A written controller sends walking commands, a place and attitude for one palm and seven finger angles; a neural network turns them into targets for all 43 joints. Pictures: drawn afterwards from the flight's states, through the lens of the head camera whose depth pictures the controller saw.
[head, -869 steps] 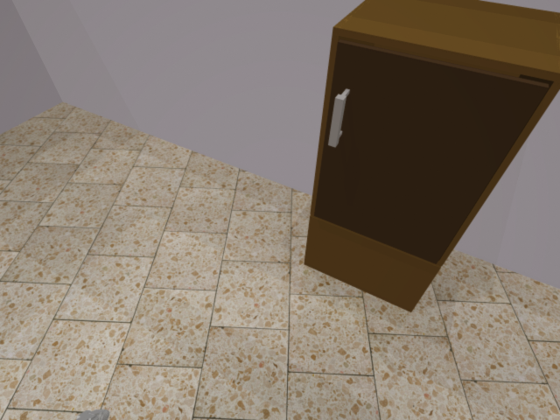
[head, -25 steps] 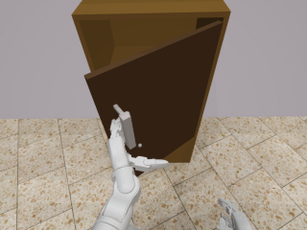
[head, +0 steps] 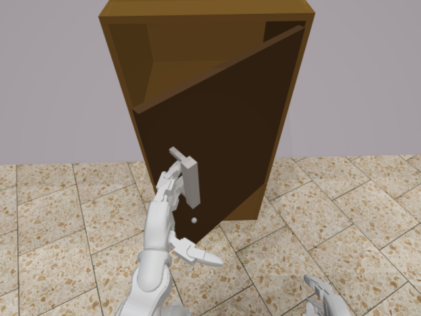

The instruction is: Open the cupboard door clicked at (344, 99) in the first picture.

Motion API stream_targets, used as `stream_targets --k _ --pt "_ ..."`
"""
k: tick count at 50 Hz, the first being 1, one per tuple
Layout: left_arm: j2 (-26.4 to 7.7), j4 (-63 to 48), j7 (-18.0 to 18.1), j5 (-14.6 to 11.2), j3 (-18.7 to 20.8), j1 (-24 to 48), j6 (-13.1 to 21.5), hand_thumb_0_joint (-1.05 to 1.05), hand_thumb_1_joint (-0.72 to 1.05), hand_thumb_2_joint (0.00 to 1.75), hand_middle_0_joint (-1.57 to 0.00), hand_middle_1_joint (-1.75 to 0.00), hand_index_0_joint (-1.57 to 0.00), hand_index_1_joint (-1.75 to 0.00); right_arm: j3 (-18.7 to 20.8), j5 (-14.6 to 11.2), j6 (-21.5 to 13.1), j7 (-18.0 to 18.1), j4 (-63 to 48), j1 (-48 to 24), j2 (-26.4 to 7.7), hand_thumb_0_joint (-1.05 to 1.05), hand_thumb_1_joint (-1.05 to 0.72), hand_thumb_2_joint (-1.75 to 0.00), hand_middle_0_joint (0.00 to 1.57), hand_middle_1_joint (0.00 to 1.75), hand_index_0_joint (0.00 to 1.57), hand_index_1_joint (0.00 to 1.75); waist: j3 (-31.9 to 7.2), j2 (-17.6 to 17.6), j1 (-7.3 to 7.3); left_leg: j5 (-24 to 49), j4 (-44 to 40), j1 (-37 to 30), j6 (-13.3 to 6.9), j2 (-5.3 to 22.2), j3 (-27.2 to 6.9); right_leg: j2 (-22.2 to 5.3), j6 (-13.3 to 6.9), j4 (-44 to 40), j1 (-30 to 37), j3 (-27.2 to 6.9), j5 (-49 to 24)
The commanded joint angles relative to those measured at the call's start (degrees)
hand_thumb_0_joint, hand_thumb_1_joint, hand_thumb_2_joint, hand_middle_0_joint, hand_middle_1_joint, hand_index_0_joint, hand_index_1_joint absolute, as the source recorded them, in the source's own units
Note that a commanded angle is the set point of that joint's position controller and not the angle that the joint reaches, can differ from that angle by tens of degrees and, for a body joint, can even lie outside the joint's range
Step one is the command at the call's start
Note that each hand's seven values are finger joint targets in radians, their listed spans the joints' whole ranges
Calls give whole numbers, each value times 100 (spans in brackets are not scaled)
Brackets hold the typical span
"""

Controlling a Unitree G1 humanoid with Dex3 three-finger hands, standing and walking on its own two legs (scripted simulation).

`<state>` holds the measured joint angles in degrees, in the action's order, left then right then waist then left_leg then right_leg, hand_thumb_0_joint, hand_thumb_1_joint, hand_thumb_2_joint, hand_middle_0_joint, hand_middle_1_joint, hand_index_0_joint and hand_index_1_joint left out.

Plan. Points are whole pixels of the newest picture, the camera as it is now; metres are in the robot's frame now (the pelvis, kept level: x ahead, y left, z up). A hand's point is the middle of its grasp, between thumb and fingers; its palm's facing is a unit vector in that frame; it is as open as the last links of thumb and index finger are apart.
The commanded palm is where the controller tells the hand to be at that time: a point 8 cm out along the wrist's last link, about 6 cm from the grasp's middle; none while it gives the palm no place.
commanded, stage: slide the hand sideways off the handle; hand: left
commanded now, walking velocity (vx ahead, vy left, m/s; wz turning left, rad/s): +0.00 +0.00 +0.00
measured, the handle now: (184, 178) +0.36 +0.07 +0.07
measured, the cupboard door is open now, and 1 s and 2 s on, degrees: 41 41 41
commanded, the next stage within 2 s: draw the hand back to the body in 0.68 s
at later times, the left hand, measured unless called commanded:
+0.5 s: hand (161, 240) +0.24 +0.09 +0.06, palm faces +0.03 -1.00 -0.01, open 16.3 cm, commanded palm +0.21 +0.15 +0.06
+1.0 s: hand (130, 243) +0.22 +0.14 +0.09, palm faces +0.03 -1.00 -0.05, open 16.3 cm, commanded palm +0.19 +0.20 +0.10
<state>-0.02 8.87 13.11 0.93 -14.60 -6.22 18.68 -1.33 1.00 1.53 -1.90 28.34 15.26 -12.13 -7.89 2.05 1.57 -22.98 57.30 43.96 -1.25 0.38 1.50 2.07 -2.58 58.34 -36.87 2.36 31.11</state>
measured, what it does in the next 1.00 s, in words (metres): stands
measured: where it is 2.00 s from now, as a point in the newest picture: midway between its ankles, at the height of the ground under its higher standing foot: outside the picture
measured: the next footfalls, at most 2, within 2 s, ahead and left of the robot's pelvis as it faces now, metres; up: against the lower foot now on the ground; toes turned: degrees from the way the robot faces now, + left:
none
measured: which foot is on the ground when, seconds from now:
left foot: down 0.00-1.00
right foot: down 0.00-1.00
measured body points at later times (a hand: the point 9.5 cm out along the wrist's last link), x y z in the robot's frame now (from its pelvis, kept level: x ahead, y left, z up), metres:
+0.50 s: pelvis +0.01 -0.01 +0.00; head +0.04 -0.02 +0.45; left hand +0.23 +0.15 +0.07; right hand +0.19 -0.22 -0.08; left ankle +0.06 +0.11 -0.67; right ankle -0.02 -0.09 -0.67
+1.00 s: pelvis +0.02 -0.01 +0.00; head +0.03 -0.02 +0.45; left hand +0.22 +0.19 +0.09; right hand +0.19 -0.23 -0.08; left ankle +0.06 +0.11 -0.67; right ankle -0.02 -0.09 -0.67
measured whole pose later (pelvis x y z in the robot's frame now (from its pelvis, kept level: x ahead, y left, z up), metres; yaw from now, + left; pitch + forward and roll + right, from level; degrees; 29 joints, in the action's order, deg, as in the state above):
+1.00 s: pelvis +0.02 -0.01 +0.00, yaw +1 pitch +10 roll -1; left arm -10.3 -12.9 -3.2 -10.6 -0.3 -28.0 16.2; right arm -1.9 -1.3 -2.9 2.7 26.0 16.2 -12.7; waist -8.7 3.3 0.5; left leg -24.6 57.9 42.9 -0.4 0.8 -0.6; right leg 2.9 -3.1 56.7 -34.4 4.1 32.1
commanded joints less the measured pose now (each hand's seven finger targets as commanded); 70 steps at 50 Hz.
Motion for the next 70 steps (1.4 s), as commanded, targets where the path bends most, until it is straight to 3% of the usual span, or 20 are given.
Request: stream_targets --k 1,4,10,13,21,26,29,31,34,38,39,42,46,47,50,60,64,65,67,70 --pt "8 -1768 -83 -83 68 624 370 0 -50 30 -15 -30 -15 -30 248 -53 -309 69 -1084 -582 -563 0 -90 -90 20 30 20 30 -1003 -415 -72 572 -753 -1406 -32 -6 -312 -68 75 -1168 -154 -120 -1305" --pt "-37 -1925 -194 -165 50 426 405 0 -50 30 -15 -30 -15 -30 224 -66 -350 99 -1088 -597 -561 0 -90 -90 20 30 20 30 -808 -414 2 477 -727 -1360 -30 -1 -343 -58 101 -1169 -310 -111 -1247" --pt "-90 -2323 -365 -162 -6 -132 423 0 -50 30 -15 -30 -15 -30 225 -63 -448 114 -1172 -541 -557 0 -90 -90 20 30 20 30 -963 -253 -3 597 -657 -1402 -31 -10 -387 -61 98 -1050 -333 -81 -1388" --pt "-398 -2342 -456 -211 301 -359 354 0 -50 30 -15 -30 -15 -30 221 -64 -437 158 -1180 -508 -577 0 -90 -90 20 30 20 30 -892 -435 -18 614 -607 -1243 -40 -23 -369 -63 114 -1058 -244 -128 -1497" --pt "-738 -2724 -799 -521 784 -936 389 0 -50 30 -15 -30 -15 -30 215 -84 -507 242 -1212 -476 -573 0 -90 -90 20 30 20 30 -952 -244 -99 808 -509 -1138 -37 -58 -317 -69 135 -1053 -1 -216 -1851" --pt "-778 -2888 -1128 -679 828 -1705 452 0 -50 30 -15 -30 -15 -30 238 -116 -585 248 -1266 -387 -600 0 -90 -90 20 30 20 30 -917 -244 -77 1005 -436 -1065 -36 -62 -315 -85 187 -1002 70 -233 -2303" --pt "-963 -2987 -1277 -764 1012 -1615 512 0 -50 30 -15 -30 -15 -30 255 -110 -631 288 -1243 -389 -627 0 -90 -90 20 30 20 30 -793 -398 -1 803 -327 -872 -38 -71 -333 -124 252 -1019 -68 -317 -2203" --pt "-1136 -3034 -1342 -832 1254 -1861 562 0 -50 30 -15 -30 -15 -30 280 -115 -663 319 -1245 -395 -628 0 -90 -90 20 30 20 30 -881 -370 -90 812 -280 -792 -34 -74 -326 -122 245 -1001 23 -369 -2190" --pt "-1024 -3113 -1463 -939 1162 -1661 637 0 -50 30 -15 -30 -15 -30 270 -125 -734 356 -1227 -400 -625 0 -90 -90 20 30 20 30 -794 -367 17 669 -169 -682 -37 -88 -328 -164 295 -1027 -147 -434 -2051" --pt "-1076 -3093 -1536 -990 1199 -1497 646 0 -50 30 -15 -30 -15 -30 282 -141 -805 400 -1178 -375 -648 0 -90 -90 20 30 20 30 -842 -255 30 614 -100 -632 -37 -79 -342 -168 286 -1030 -234 -478 -1847" --pt "-1124 -3105 -1548 -1002 1262 -1506 626 0 -50 30 -15 -30 -15 -30 293 -138 -822 410 -1165 -351 -651 0 -90 -90 20 30 20 30 -936 -306 14 652 -91 -654 -35 -70 -345 -171 296 -1015 -185 -483 -1910" --pt "-1478 -3555 -1534 -1050 1580 -1781 484 0 -50 30 -15 -30 -15 -30 289 -193 -799 435 -1267 -366 -636 0 -90 -90 20 30 20 30 -1222 18 -182 891 -331 -994 -52 -80 -295 -137 251 -1094 178 -445 -2074" --pt "-1557 -3421 -1553 -1196 1845 -2008 156 0 -50 30 -15 -30 -15 -30 233 -249 -753 497 -1226 -389 -624 0 -90 -90 20 30 20 30 -832 -274 -162 857 -545 -1033 -52 -74 -320 -116 302 -1351 368 -399 -2116" --pt "-1395 -3415 -1592 -1214 1691 -2026 105 0 -50 30 -15 -30 -15 -30 212 -255 -770 495 -1246 -423 -619 0 -90 -90 20 30 20 30 -663 -269 -122 823 -633 -1093 -53 -72 -323 -105 307 -1389 310 -326 -2080" --pt "-1491 -3468 -1700 -1326 1843 -2020 -15 0 -50 30 -15 -30 -15 -30 204 -280 -813 533 -1229 -429 -660 0 -90 -90 20 30 20 30 -513 -281 -124 740 -787 -1244 -54 -66 -337 -66 293 -1527 297 -243 -1863" --pt "-1768 -4049 -2010 -1578 2190 -2120 -224 0 -47 32 -15 -30 -15 -30 152 -347 -1047 580 -1199 -458 -682 0 -90 -90 20 30 20 30 -462 170 -224 959 -1194 -1851 -50 -54 -408 19 197 -1689 471 -7 -1841" --pt "-1932 -4152 -2113 -1692 2458 -2222 -443 0 -32 37 -16 -30 -16 -30 156 -374 -1091 607 -1172 -505 -697 0 -90 -90 20 30 20 30 -474 -28 -260 1126 -1305 -1992 -57 -45 -408 28 220 -1791 652 37 -2076" --pt "-2829 -4503 -1470 -866 2659 -2137 -652 0 -29 39 -16 -30 -16 -30 168 -293 -966 744 -1164 -569 -688 0 -90 -90 20 30 20 30 -389 26 -493 1082 -1503 -2112 -73 10 -319 -181 143 -2274 702 -401 -2029" --pt "-2240 -4355 -1017 -679 2357 -2466 -967 0 -22 42 -16 -30 -16 -30 95 -261 -871 804 -1087 -584 -586 0 -90 -90 20 30 20 30 14 -86 -348 1056 -1611 -2335 -100 3 -263 -228 157 -2564 771 -350 -1871" --pt "-2221 -4376 -771 -508 2280 -2258 -1128 0 -12 47 -16 -30 -16 -30 44 -249 -789 822 -1024 -689 -623 0 -90 -90 20 30 20 30 198 77 -306 925 -1952 -2691 -87 47 -323 -195 149 -2789 881 -218 -1549"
